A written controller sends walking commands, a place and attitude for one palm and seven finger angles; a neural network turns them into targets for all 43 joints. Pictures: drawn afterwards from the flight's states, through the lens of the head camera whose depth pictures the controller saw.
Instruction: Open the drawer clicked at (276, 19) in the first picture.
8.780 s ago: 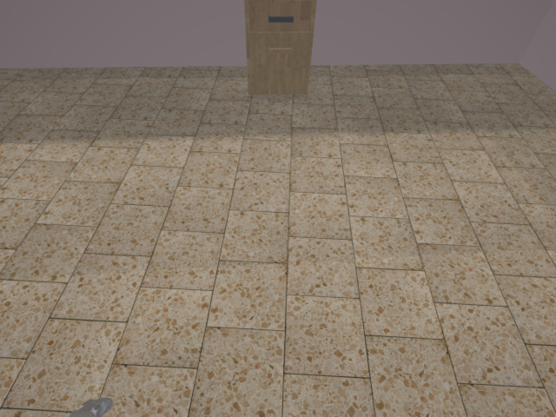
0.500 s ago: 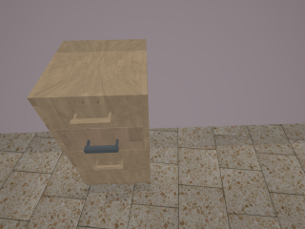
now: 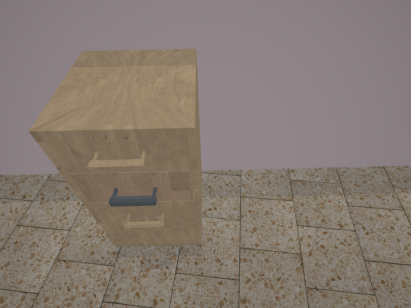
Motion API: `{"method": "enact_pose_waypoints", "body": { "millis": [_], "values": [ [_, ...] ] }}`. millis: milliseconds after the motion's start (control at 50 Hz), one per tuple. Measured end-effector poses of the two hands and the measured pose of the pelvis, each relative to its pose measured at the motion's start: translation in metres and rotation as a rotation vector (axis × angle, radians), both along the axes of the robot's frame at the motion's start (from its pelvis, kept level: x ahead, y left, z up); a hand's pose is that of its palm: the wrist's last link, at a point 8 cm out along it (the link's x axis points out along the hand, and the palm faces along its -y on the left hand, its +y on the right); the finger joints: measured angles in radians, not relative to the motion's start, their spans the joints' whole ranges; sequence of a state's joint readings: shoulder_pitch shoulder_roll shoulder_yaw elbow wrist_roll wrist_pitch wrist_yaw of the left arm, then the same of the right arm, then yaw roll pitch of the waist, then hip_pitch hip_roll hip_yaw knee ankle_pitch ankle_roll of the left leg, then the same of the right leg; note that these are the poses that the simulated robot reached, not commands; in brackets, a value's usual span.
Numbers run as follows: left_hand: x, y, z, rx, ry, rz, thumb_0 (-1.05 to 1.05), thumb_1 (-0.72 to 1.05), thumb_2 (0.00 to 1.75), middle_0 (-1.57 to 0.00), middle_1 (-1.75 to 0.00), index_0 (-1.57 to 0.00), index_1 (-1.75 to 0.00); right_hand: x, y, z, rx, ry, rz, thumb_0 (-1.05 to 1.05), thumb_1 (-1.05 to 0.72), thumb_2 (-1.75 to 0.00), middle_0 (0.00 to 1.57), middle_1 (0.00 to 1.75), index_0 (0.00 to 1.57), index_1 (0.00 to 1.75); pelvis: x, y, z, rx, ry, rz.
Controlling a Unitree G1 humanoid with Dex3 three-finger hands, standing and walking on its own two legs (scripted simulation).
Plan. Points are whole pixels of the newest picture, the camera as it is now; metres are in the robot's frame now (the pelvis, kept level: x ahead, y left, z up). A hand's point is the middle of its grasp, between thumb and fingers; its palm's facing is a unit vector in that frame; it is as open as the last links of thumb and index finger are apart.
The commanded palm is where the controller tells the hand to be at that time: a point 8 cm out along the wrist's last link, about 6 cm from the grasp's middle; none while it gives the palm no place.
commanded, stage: come to a stop and stand still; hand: left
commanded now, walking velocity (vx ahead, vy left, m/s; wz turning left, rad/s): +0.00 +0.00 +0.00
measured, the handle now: (134, 195) +0.50 +0.28 -0.25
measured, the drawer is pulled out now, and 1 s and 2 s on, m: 0.00 0.00 0.00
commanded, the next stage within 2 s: look again from close up in 0.78 s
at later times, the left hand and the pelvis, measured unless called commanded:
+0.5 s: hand out of the picture -0.01 +0.18 -0.18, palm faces +0.05 -0.98 -0.20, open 7.4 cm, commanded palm none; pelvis +0.01 +0.02 +0.00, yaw +0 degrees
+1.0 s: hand out of the picture -0.01 +0.20 -0.18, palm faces +0.00 -0.98 -0.20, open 7.4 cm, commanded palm none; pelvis +0.00 +0.03 -0.01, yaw -1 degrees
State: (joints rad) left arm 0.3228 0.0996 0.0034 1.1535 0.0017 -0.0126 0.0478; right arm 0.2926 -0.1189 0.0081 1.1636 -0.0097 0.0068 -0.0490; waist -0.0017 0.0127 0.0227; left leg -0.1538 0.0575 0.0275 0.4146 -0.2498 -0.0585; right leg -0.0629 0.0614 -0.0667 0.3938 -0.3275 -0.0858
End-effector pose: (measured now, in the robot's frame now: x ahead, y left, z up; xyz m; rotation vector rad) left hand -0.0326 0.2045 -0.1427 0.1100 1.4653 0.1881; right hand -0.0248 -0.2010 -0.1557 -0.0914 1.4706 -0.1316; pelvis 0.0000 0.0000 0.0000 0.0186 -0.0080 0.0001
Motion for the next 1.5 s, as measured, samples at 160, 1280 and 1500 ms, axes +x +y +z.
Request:
{"method": "enact_pose_waypoints", "body": {
  "millis": [160,1280,1500],
  "values": [
    [0.007,0.001,-0.003,-0.005,-0.003,0.008,0.0,0.91,0.9,-0.2,-0.3,-0.2,-0.3,0.02,-0.009,0.002,-0.035,-0.025,0.012,0.01,-0.92,-0.89,0.2,0.3,0.2,0.3,0.008,0.001,-0.001,-0.002,-0.001,0.001],
    [0.029,0.077,-0.009,0.011,-0.131,-0.085,0.01,0.91,0.9,-0.2,-0.3,-0.2,-0.3,0.018,0.034,0.01,-0.068,-0.135,0.043,0.01,-0.93,-0.89,0.2,0.3,0.2,0.3,-0.015,0.058,-0.006,-0.02,-0.012,-0.013],
    [0.016,0.089,-0.001,0.031,-0.083,-0.123,0.01,0.91,0.9,-0.2,-0.3,-0.2,-0.3,0.004,0.047,0.013,-0.057,-0.098,0.043,0.01,-0.92,-0.89,0.2,0.3,0.2,0.3,-0.016,0.068,-0.004,-0.023,0.014,-0.012]
  ]
}}
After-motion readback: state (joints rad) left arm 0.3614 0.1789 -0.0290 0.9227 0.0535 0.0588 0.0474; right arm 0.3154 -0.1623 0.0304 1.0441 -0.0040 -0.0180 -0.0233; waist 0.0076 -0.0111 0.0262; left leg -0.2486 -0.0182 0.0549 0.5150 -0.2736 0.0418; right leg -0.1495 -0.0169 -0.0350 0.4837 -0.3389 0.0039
